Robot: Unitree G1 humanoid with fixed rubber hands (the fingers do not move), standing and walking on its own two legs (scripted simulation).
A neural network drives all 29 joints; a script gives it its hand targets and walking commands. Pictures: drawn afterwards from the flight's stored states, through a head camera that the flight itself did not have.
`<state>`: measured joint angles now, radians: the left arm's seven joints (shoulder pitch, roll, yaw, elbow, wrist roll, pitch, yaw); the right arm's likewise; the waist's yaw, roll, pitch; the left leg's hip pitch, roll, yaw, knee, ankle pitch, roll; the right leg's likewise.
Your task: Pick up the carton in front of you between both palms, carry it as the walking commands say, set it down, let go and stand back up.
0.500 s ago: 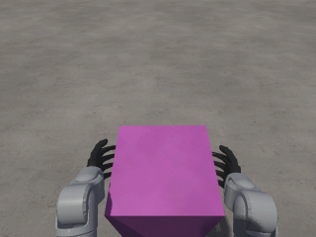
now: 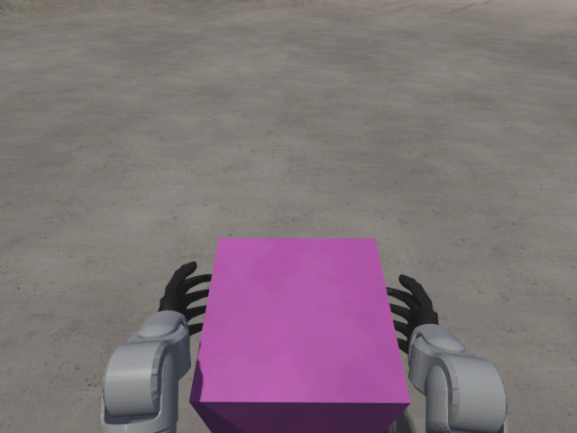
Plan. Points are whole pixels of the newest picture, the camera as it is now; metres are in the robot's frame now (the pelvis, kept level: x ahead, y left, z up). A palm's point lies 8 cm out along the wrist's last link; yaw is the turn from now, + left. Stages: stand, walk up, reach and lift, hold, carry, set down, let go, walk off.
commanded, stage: carry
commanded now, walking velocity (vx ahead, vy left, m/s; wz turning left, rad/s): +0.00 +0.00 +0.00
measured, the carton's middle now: (296, 349) +0.26 +0.00 +0.02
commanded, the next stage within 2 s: none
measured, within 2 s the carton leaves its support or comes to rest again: neither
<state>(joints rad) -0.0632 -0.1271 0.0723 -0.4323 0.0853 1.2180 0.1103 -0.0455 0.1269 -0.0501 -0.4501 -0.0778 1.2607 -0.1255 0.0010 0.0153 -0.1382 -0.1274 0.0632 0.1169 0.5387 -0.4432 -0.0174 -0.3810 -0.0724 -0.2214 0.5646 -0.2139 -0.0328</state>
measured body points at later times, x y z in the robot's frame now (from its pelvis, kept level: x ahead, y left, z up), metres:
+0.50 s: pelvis -0.03 +0.00 +0.00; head -0.06 +0.00 +0.45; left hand +0.24 +0.16 +0.07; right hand +0.23 -0.14 +0.06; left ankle -0.10 +0.11 -0.73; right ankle +0.05 -0.10 -0.73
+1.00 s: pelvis -0.04 +0.01 +0.00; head -0.04 +0.00 +0.45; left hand +0.27 +0.16 +0.03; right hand +0.27 -0.14 +0.02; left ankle -0.10 +0.11 -0.73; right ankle +0.05 -0.10 -0.73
